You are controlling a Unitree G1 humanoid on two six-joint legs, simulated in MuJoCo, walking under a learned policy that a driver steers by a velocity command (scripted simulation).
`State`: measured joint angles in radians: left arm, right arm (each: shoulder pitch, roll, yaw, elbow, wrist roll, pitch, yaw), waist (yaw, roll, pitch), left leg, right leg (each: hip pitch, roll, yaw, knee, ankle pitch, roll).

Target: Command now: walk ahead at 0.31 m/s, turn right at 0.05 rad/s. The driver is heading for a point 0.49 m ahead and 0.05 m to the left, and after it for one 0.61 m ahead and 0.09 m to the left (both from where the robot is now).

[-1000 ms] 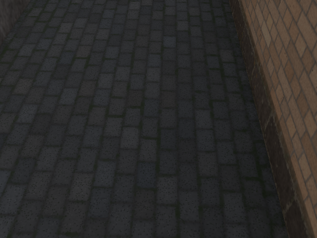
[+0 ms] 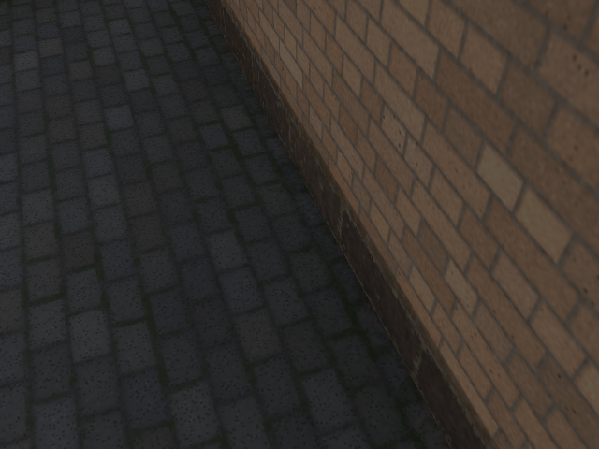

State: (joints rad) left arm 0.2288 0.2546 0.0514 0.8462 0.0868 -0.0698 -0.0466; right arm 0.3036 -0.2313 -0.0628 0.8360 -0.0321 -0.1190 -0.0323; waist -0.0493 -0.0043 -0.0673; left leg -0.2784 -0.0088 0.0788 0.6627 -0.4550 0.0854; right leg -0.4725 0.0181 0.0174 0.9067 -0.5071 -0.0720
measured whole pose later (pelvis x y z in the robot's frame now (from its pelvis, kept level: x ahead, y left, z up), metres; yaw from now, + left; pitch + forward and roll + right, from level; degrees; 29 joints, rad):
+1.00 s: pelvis +0.49 +0.02 -0.17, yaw +1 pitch +3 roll +2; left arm 0.05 0.21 0.00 0.88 0.03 -0.07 0.04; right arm 0.21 -0.25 -0.06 0.98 0.01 -0.03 -0.02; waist -0.05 0.04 0.04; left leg -0.27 -0.16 -0.10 0.80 -0.47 0.01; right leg -0.49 -0.02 0.02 0.51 -0.07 -0.02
